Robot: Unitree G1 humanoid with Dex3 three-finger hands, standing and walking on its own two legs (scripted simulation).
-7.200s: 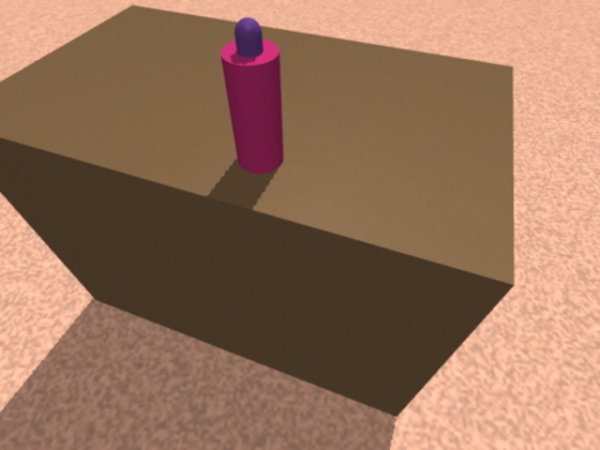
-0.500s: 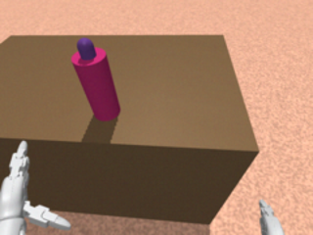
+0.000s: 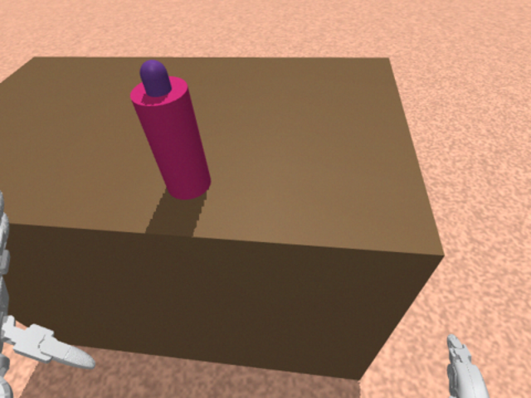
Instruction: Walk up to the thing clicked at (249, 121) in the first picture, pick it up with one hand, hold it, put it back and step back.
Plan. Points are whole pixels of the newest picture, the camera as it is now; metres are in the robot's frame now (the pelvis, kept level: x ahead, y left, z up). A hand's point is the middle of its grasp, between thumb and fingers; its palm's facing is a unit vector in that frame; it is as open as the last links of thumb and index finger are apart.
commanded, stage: rise first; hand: left
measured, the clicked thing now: (172, 132) +0.48 +0.20 +0.15
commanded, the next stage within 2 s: go down in 0.56 s
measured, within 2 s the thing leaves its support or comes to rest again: neither
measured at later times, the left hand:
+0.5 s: hand (32, 268) +0.19 +0.26 +0.19, palm faces +0.41 -0.79 -0.46, open 17.6 cm
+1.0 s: hand (16, 233) +0.23 +0.29 +0.20, palm faces +0.43 -0.82 -0.38, open 17.6 cm
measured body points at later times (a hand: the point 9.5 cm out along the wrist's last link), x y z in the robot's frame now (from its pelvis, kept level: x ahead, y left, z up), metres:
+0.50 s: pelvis +0.00 +0.01 +0.00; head -0.01 -0.01 +0.45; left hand +0.17 +0.30 +0.21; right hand +0.16 -0.26 -0.08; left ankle +0.02 +0.15 -0.74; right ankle +0.00 -0.13 -0.74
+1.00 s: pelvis +0.00 +0.00 -0.01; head -0.02 -0.02 +0.44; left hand +0.20 +0.33 +0.22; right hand +0.17 -0.26 -0.09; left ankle +0.02 +0.15 -0.74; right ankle +0.00 -0.13 -0.74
